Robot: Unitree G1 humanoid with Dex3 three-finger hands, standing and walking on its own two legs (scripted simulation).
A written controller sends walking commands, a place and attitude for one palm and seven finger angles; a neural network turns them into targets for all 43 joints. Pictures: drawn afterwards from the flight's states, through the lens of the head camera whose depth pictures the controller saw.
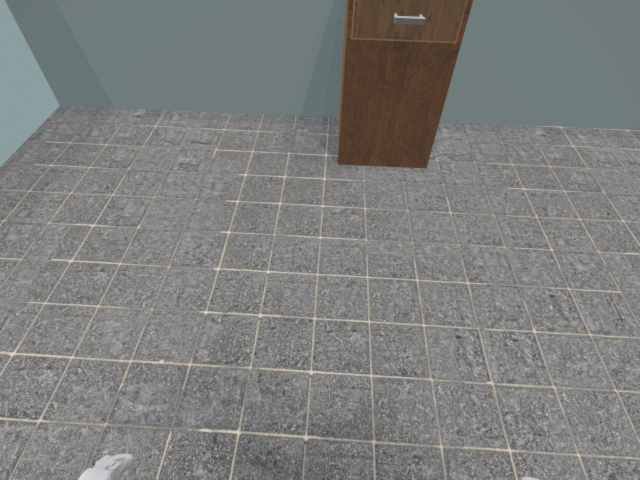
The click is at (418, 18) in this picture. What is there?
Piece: drawer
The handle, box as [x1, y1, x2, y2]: [394, 13, 424, 24]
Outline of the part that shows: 394,13 394,23 424,23 424,17 420,14 418,17 397,16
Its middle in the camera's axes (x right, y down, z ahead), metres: +0.33 -0.84 +1.47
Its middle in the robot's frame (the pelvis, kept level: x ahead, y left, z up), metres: +1.67 -0.25 -0.04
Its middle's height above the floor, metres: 0.72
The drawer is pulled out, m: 0.00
